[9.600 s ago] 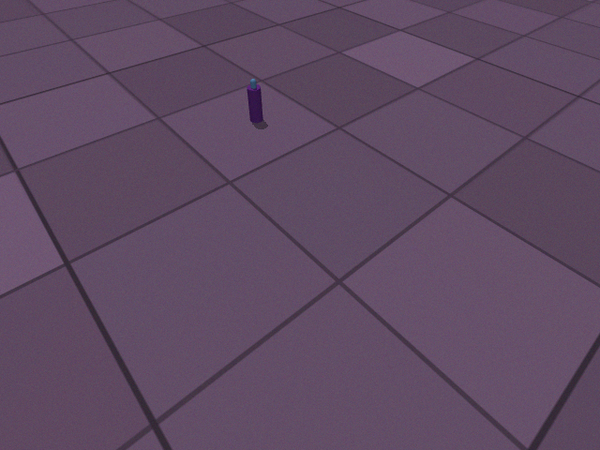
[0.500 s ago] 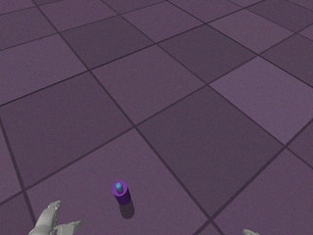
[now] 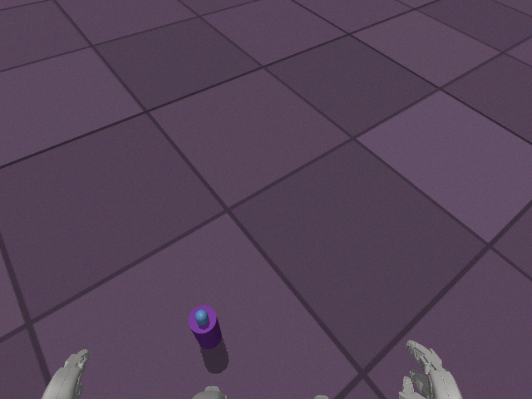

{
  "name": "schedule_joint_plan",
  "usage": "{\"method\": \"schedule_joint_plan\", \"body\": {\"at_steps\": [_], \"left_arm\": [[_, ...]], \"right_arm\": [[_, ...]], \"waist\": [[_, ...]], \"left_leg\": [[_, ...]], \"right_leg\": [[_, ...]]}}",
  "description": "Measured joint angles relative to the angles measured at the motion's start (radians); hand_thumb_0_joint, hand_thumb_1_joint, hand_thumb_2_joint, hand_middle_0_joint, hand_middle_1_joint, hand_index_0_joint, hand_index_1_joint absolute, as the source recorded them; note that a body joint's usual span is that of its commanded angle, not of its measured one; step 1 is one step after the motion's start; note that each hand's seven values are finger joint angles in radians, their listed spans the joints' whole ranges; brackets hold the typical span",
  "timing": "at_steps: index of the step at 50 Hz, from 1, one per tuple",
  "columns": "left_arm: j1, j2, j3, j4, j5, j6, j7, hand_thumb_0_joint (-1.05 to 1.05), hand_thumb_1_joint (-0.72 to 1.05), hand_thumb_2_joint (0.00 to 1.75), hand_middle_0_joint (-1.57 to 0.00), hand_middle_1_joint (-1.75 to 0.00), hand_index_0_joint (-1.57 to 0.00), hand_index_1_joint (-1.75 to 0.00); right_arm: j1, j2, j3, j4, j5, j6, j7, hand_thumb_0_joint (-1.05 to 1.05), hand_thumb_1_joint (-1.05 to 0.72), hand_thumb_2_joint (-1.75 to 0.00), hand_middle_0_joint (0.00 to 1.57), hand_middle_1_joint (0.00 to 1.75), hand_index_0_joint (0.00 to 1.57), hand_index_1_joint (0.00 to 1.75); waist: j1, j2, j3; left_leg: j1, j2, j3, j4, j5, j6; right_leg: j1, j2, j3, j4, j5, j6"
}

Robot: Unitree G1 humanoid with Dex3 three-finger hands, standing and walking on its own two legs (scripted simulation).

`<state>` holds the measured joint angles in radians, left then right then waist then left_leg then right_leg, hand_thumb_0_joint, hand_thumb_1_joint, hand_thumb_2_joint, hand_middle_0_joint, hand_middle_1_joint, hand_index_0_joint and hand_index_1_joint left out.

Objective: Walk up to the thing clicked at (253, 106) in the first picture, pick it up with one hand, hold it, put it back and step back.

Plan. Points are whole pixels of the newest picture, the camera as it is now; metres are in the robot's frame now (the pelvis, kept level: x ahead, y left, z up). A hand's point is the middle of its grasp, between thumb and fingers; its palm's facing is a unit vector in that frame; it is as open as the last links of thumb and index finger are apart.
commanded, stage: go down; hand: left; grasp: from the side
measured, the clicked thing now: (205, 326) +0.38 +0.18 -0.59
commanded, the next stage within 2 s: none
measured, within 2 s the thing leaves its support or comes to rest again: neither
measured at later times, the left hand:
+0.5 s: hand out of the picture +0.14 +0.27 -0.14, palm faces +0.08 -0.95 -0.32, open 17.4 cm
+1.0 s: hand (101, 351) +0.24 +0.33 -0.23, palm faces +0.11 -0.98 -0.19, open 17.5 cm
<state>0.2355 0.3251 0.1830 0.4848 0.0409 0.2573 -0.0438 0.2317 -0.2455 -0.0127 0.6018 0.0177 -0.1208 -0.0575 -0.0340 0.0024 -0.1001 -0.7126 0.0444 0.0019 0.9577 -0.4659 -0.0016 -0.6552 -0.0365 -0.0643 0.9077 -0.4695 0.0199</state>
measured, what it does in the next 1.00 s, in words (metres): lowers itself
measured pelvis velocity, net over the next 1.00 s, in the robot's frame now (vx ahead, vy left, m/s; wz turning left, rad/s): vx -0.06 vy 0.00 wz -0.04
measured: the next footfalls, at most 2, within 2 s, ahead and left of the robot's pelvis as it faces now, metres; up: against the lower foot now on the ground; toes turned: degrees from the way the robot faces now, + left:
none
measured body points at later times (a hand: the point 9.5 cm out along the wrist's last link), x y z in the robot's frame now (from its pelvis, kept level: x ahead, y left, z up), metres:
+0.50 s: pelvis -0.01 +0.00 -0.04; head +0.07 +0.02 +0.41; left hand +0.13 +0.32 -0.12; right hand +0.15 -0.25 -0.11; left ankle +0.00 +0.12 -0.69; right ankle -0.02 -0.13 -0.69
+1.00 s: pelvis -0.06 +0.00 -0.16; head +0.11 +0.03 +0.26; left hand +0.23 +0.38 -0.21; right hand +0.10 -0.27 -0.27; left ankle +0.00 +0.12 -0.69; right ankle -0.02 -0.14 -0.69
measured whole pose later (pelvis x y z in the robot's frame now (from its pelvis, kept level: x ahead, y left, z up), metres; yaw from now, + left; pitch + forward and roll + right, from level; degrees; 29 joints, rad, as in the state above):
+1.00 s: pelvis -0.06 +0.00 -0.16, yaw -2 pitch +30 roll -4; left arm -0.16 0.55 0.53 0.78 -0.13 -0.24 -0.42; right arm 0.15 -0.29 0.01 0.63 0.00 -0.19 -0.05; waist -0.04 -0.01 -0.17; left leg -1.56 0.06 -0.04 1.68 -0.64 0.00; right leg -1.50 -0.04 -0.07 1.64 -0.66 0.01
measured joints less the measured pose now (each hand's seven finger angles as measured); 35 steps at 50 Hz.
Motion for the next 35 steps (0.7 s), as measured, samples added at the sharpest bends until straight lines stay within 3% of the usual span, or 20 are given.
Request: {"method": "schedule_joint_plan", "body": {"at_steps": [10, 22, 30, 35], "left_arm": [[0.071, 0.01, 0.01, -0.145, -0.022, 0.065, -0.002, -0.01, -0.57, 0.06, -0.08, -0.07, -0.07, -0.08], [0.108, 0.022, 0.049, -0.203, -0.046, 0.041, -0.023, -0.01, -0.55, 0.08, -0.07, -0.06, -0.06, -0.08], [0.039, 0.047, 0.099, -0.113, -0.071, -0.066, -0.055, -0.01, -0.53, 0.08, -0.07, -0.06, -0.06, -0.07], [-0.088, 0.096, 0.166, 0.023, -0.105, -0.215, -0.142, -0.01, -0.55, 0.07, -0.07, -0.06, -0.06, -0.07]], "right_arm": [[-0.003, 0.019, 0.019, -0.049, -0.01, -0.031, -0.029, 0.01, -0.83, -0.88, 0.21, 0.3, 0.21, 0.3], [0.01, 0.024, 0.02, -0.059, -0.014, -0.05, -0.044, 0.02, -0.86, -0.89, 0.21, 0.3, 0.21, 0.3], [0.0, 0.008, 0.016, -0.056, -0.017, -0.084, -0.039, 0.02, -0.88, -0.9, 0.21, 0.3, 0.21, 0.3], [-0.023, -0.013, 0.013, -0.041, -0.019, -0.115, -0.026, 0.01, -0.89, -0.9, 0.21, 0.3, 0.21, 0.3]], "waist": [[-0.004, 0.01, -0.029], [-0.011, 0.008, -0.038], [-0.008, 0.001, -0.038], [-0.006, -0.013, -0.05]], "left_leg": [[-0.1, 0.004, -0.02, 0.104, -0.043, -0.001], [-0.199, 0.008, -0.035, 0.196, -0.068, -0.002], [-0.306, 0.007, -0.035, 0.278, -0.082, 0.0], [-0.459, 0.005, -0.033, 0.397, -0.11, 0.001]], "right_leg": [[-0.088, 0.002, -0.015, 0.094, -0.043, -0.002], [-0.18, 0.005, -0.024, 0.18, -0.068, -0.005], [-0.29, 0.002, -0.019, 0.268, -0.086, -0.005], [-0.449, -0.004, -0.011, 0.4, -0.12, -0.006]]}}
